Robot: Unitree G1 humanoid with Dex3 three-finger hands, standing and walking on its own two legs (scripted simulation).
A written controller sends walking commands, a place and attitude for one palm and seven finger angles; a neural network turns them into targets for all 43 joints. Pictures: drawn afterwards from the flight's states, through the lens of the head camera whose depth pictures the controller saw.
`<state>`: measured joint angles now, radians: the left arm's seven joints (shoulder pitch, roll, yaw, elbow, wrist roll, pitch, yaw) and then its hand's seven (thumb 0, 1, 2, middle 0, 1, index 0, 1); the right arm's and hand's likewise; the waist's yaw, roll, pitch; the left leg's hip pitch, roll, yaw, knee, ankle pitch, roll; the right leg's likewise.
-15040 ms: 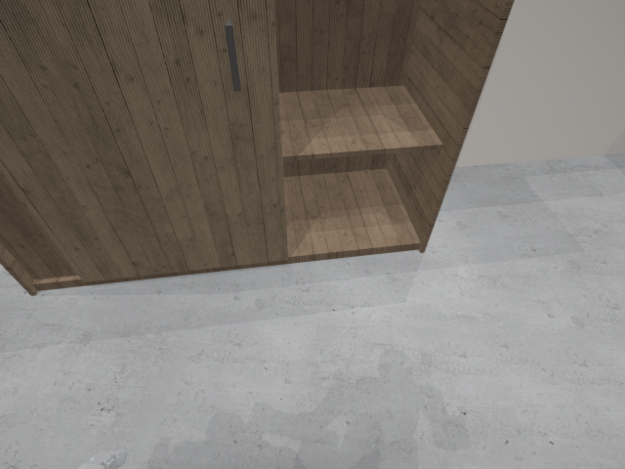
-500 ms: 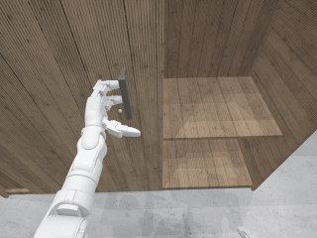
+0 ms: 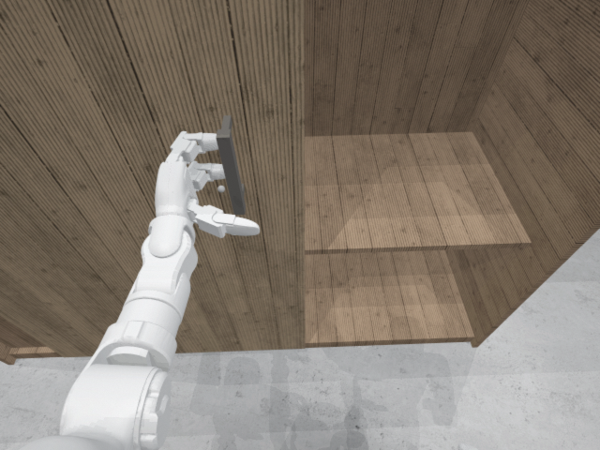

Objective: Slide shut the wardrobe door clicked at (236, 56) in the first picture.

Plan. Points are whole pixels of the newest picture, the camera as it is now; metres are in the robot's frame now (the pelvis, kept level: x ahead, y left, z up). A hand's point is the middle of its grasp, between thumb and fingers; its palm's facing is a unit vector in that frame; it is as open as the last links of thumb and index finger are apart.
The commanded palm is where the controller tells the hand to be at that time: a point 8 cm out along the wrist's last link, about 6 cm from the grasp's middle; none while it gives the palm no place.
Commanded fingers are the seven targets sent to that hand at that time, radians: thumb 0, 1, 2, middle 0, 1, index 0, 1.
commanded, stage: slide the fingers in behind the handle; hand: left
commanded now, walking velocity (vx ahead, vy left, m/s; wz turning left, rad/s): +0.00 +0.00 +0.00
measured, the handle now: (233, 168) +0.48 +0.10 +0.11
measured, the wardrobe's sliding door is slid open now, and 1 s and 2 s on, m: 0.57 0.57 0.57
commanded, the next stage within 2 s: move the hooked fingers beside the handle in 0.52 s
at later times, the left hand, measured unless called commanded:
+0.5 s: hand (236, 195) +0.43 +0.09 +0.11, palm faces +0.01 -1.00 -0.01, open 13.9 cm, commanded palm +0.40 +0.15 +0.11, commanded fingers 0.00 -0.50 0.30 -0.30 -1.20 -0.30 -1.20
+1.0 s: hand (234, 193) +0.43 +0.10 +0.11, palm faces +0.03 -1.00 -0.01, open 13.8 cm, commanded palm +0.40 +0.16 +0.11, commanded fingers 0.00 -0.50 0.30 -0.30 -1.20 -0.30 -1.20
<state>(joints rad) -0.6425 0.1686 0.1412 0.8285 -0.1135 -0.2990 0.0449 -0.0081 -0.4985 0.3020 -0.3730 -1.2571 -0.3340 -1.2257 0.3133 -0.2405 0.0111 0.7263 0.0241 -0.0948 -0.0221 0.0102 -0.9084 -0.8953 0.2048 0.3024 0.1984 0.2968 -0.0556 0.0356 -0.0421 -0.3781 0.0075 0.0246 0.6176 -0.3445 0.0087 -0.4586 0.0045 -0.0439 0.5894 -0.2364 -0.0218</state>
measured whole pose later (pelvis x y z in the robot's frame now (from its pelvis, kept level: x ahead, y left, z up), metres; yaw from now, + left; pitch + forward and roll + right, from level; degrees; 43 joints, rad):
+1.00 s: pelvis +0.01 +0.00 +0.00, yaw -1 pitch +6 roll +0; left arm -0.54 0.12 0.10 0.69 -0.09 -0.26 0.08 -0.01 -0.50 0.30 -0.38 -1.24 -0.34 -1.22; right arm 0.29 -0.23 0.01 0.69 0.02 -0.08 -0.02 0.01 -0.91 -0.90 0.21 0.30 0.20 0.30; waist -0.05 0.03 -0.05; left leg -0.35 0.01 0.04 0.60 -0.36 0.01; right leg -0.44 0.01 -0.03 0.58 -0.25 -0.01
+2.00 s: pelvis +0.02 +0.01 +0.00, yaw -1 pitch +5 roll -1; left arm -0.43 0.17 0.13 0.56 -0.13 -0.23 0.01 -0.01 -0.50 0.30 -0.31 -1.20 -0.31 -1.20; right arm 0.30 -0.24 0.01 0.68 0.03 -0.10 -0.02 0.01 -0.91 -0.90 0.20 0.30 0.20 0.30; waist -0.03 0.04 -0.06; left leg -0.31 0.00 0.04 0.58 -0.36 0.02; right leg -0.40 0.00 -0.03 0.55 -0.24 -0.01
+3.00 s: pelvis +0.01 +0.01 +0.00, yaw -1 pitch +4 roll +0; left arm -0.39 0.17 0.13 0.51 -0.14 -0.22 0.00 -0.01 -0.50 0.30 -0.31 -1.20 -0.31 -1.20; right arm 0.28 -0.24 0.01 0.68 0.03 -0.11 -0.03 0.01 -0.91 -0.90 0.20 0.30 0.20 0.30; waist -0.04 0.04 -0.05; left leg -0.30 0.01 0.04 0.58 -0.35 0.02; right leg -0.39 0.01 -0.03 0.55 -0.24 -0.01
